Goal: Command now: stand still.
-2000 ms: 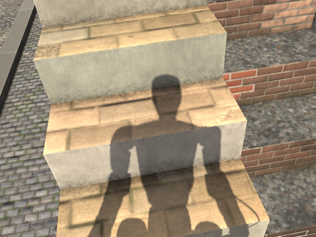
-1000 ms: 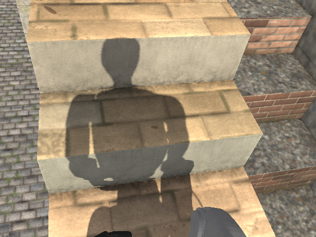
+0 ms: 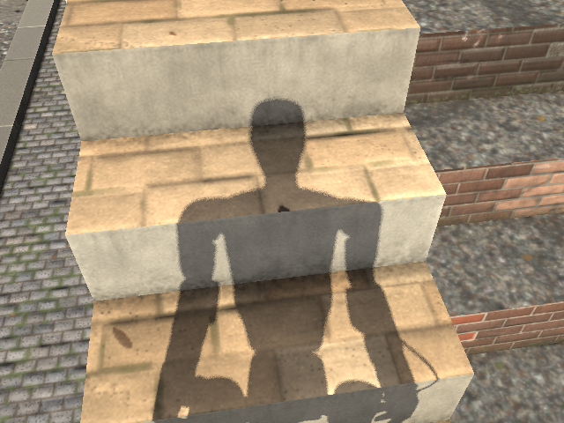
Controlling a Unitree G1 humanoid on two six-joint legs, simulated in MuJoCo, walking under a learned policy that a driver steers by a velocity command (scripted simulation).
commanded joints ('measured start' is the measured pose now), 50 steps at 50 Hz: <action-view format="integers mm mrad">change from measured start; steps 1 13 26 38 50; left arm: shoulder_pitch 173 161 219 213 214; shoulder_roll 25 56 84 64 85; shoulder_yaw -22 -14 -16 -17 -27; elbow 49 60 96 141 124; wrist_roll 20 0 -3 -11 4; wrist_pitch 0 18 37 29 39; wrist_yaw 13 0 9 -13 2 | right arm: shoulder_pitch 148 82 133 154 124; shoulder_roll -27 -57 -56 -85 -96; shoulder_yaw -6 30 46 46 47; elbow -21 7 -11 -33 -47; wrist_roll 34 27 20 18 10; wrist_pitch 40 79 86 48 53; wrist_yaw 21 1 -20 -9 2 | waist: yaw -38 -12 -3 -5 -1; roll -26 -2 29 41 40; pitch -116 88 98 133 81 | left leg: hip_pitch -68 7 19 106 158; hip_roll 155 115 101 138 152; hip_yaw -170 -160 -147 -189 -167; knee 45 -190 -207 -285 -297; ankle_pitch -34 37 -25 250 410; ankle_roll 35 -9 10 56 55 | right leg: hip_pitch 304 190 190 211 203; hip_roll -215 -102 -77 -83 -108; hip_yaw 270 202 182 152 140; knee -205 -377 -370 -330 -298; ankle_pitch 602 79 -119 173 199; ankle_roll -57 -32 -57 -56 -51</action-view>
